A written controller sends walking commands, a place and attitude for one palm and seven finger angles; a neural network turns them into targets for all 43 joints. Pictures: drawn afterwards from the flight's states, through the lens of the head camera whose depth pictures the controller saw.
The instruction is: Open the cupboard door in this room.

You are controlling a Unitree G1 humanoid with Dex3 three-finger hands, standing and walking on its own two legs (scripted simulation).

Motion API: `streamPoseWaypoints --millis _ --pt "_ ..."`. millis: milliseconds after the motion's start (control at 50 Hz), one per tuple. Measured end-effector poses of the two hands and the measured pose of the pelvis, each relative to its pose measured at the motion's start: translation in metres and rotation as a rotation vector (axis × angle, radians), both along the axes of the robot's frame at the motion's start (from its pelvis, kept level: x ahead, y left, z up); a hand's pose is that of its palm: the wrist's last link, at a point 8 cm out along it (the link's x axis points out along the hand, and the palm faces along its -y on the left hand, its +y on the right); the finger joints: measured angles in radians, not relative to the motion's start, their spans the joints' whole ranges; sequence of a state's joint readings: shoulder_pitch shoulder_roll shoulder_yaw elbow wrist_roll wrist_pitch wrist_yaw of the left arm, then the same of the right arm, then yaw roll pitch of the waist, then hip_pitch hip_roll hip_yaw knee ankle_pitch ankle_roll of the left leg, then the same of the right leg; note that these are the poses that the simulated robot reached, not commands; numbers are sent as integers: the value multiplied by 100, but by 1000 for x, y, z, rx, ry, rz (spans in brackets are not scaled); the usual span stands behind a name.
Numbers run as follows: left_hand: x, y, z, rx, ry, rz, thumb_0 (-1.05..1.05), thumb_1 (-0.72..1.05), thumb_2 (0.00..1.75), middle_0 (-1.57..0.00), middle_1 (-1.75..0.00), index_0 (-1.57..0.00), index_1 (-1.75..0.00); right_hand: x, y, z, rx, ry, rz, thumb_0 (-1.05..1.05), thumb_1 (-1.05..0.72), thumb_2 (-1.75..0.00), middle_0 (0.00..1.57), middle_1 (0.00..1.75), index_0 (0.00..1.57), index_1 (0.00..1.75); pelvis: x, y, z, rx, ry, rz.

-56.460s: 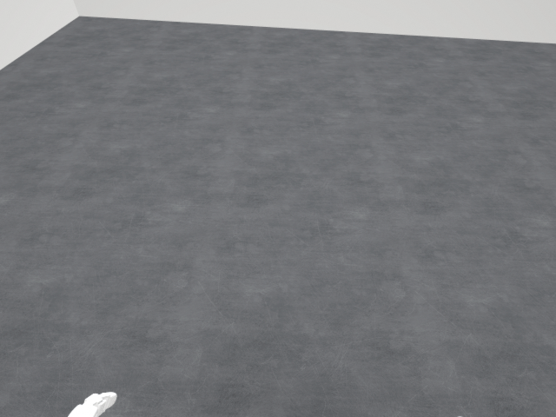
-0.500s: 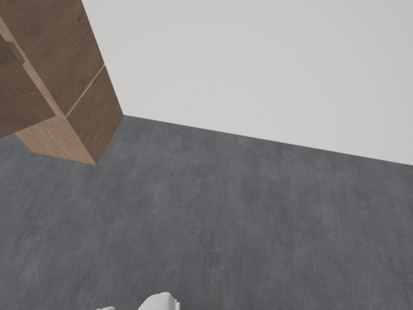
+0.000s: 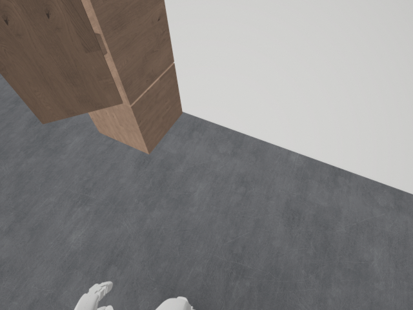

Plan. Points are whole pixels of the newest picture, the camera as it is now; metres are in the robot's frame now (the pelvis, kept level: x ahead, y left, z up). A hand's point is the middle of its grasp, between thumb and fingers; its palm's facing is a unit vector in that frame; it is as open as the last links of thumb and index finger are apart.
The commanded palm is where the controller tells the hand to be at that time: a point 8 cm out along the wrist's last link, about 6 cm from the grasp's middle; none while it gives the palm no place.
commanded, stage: turn to face it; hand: left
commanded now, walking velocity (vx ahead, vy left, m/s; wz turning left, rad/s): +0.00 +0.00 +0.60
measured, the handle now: out of the picture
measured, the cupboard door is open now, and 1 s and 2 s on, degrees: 48 48 48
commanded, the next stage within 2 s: take the last steps up to it in 0.56 s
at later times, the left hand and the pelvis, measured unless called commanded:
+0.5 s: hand out of the picture +0.01 +0.24 -0.17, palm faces +0.30 -0.93 -0.23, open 7.4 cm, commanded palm none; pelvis +0.02 +0.02 +0.01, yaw +15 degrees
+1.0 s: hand out of the picture -0.02 +0.17 -0.15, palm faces +0.48 -0.86 -0.20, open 7.3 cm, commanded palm none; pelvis +0.06 +0.02 +0.02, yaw +25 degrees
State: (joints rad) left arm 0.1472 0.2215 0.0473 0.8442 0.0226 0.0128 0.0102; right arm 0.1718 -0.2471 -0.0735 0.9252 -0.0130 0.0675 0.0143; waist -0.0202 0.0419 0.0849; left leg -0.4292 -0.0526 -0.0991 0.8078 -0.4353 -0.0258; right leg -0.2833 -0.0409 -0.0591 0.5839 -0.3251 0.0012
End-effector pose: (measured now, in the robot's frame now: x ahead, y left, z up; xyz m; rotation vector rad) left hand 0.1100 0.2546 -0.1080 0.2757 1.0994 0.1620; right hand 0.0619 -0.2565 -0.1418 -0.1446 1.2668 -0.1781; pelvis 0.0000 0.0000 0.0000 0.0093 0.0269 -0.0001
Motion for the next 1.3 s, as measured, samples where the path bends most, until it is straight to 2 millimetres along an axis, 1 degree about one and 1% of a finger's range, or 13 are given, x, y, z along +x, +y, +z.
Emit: streamPoseWaypoints --millis 100,180,360,420,540,720,840,940,1000,1060,1180,1240,1300 --pt "-30 -14 2 -28 47 78 0 91 89 -20 -30 -20 -30 21 -8 8 0 20 58 1 -91 -90 20 30 20 30 6 -6 9 17 -10 73" --pt "-56 -18 -6 -66 87 149 1 91 89 -20 -30 -20 -30 47 -2 16 -13 18 131 1 -91 -90 19 30 20 30 11 -6 11 28 -12 129" --pt "-122 15 -45 -116 211 318 1 91 89 -20 -30 -20 -30 122 49 23 -66 -124 314 1 -91 -90 19 30 20 30 16 21 -8 7 -17 220" --pt "-126 26 -41 -106 222 351 1 91 89 -20 -30 -20 -30 127 62 30 -72 -139 347 0 -91 -90 20 30 20 30 16 23 -2 -5 -21 240" --pt "-112 32 -23 -94 152 373 1 91 89 -19 -30 -19 -30 119 71 32 -49 -102 374 0 -91 -90 20 30 21 30 19 22 9 -24 -21 271" --pt "-90 2 -14 -53 74 377 1 91 89 -19 -30 -19 -30 102 47 1 24 -14 350 0 -91 -90 20 30 21 30 31 -5 0 10 -17 311" --pt "-109 -27 -2 -91 91 437 0 91 89 -20 -30 -20 -30 104 33 6 22 62 378 1 -91 -90 20 30 20 30 41 -6 13 21 -26 363" --pt "-140 -40 -3 -131 159 519 1 92 89 -20 -30 -20 -30 122 38 15 1 85 419 1 -91 -90 19 30 20 30 53 4 18 23 -21 411" --pt "-162 -44 -6 -160 215 577 1 91 89 -20 -30 -20 -30 141 55 18 -11 85 461 1 -91 -90 19 30 20 30 60 17 19 21 -19 439" --pt "-185 -44 -10 -192 281 631 1 91 89 -20 -30 -20 -30 168 86 19 -12 61 514 1 -92 -90 19 30 20 30 67 36 17 18 -17 461" --pt "-219 -21 -28 -268 422 707 1 91 89 -20 -30 -20 -30 230 181 19 8 -74 627 1 -92 -90 19 30 20 30 83 92 1 4 -15 481" --pt "-218 10 -42 -284 466 703 1 91 89 -20 -30 -20 -30 246 221 16 10 -164 636 0 -91 -90 19 30 20 30 88 120 -10 -3 -26 482" --pt "-188 53 -42 -250 412 674 1 91 89 -20 -30 -20 -30 239 243 21 17 -163 612 0 -91 -90 19 30 20 30 97 138 -4 0 -31 467"
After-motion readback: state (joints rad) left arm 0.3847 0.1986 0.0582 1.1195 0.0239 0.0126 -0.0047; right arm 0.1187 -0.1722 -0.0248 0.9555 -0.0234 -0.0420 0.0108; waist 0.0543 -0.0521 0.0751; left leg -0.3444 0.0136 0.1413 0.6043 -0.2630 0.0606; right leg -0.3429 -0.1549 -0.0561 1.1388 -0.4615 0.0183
